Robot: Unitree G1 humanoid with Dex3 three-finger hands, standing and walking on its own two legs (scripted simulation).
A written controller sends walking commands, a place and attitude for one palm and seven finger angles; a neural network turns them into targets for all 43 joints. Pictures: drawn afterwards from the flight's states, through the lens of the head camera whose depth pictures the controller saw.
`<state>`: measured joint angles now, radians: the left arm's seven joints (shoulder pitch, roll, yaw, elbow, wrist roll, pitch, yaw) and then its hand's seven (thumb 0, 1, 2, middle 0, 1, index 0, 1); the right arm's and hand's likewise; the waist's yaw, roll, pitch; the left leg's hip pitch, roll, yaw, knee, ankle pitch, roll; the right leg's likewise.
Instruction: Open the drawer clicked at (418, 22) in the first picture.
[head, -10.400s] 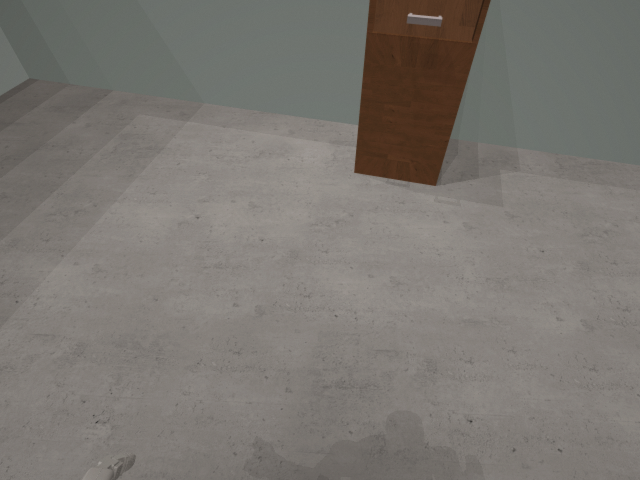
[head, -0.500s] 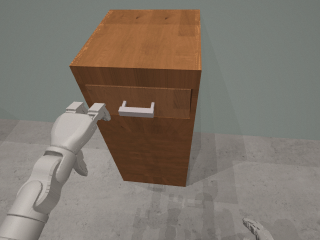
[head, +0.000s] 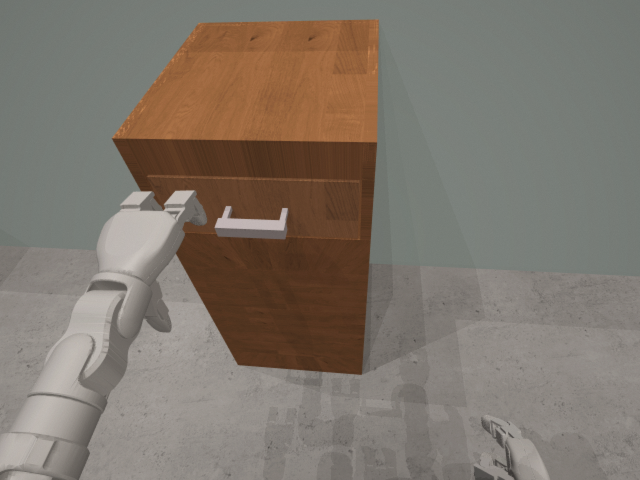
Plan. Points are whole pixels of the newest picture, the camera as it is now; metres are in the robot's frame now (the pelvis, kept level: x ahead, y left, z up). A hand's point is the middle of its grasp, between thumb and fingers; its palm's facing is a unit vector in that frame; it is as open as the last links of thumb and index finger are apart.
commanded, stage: move the hooked fingers above the handle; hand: left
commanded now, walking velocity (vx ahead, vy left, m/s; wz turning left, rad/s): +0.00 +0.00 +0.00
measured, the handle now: (253, 220) +0.51 +0.20 -0.02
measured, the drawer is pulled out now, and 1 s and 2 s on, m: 0.00 0.00 0.00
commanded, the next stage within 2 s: none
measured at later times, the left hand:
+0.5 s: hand (190, 241) +0.39 +0.24 +0.07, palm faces +0.01 -0.03 -1.00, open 13.8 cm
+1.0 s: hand (222, 231) +0.44 +0.22 +0.03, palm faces -0.11 -0.02 -0.99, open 13.8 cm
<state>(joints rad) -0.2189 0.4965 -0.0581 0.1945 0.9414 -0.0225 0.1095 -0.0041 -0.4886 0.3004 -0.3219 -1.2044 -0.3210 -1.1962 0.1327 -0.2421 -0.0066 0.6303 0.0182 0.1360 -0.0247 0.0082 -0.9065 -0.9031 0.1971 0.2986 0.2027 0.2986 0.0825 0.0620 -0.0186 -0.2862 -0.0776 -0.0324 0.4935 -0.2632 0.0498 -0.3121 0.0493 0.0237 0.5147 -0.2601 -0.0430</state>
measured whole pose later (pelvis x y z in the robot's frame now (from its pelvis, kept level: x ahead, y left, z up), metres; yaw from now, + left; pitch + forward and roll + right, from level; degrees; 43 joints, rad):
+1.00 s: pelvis +0.02 +0.00 -0.01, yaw +0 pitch +11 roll +0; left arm -0.61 0.42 -0.16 0.74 0.99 0.06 0.14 -0.01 -0.49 0.30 -0.32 -1.20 -0.32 -1.20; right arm 0.26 -0.25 -0.04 0.66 0.03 0.17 -0.03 0.01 -0.91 -0.90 0.20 0.30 0.20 0.30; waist 0.00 0.06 -0.09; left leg -0.47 -0.08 -0.02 0.62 -0.34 0.06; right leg -0.49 0.06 0.02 0.63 -0.33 -0.04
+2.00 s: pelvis +0.01 +0.00 -0.01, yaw -3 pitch +13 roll +0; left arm -0.69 0.42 -0.07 0.90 1.05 -0.02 0.29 0.00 -0.49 0.30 -0.39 -1.24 -0.36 -1.24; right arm 0.27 -0.24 -0.03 0.67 0.02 0.17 -0.04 0.01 -0.91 -0.90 0.20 0.30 0.20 0.30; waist -0.05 0.06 -0.12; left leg -0.51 -0.05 0.01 0.62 -0.34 0.05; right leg -0.54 0.08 0.06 0.63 -0.31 -0.04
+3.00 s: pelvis +0.00 +0.00 -0.02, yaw +0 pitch +13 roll -1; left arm -0.64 0.47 -0.09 0.79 1.06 -0.17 0.29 0.00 -0.49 0.30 -0.33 -1.21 -0.32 -1.20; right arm 0.31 -0.27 -0.07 0.68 0.01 0.13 -0.05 0.01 -0.91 -0.90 0.20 0.30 0.20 0.30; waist -0.03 0.04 -0.10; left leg -0.57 -0.07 -0.03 0.70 -0.35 0.06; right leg -0.58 0.06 0.01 0.68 -0.33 -0.04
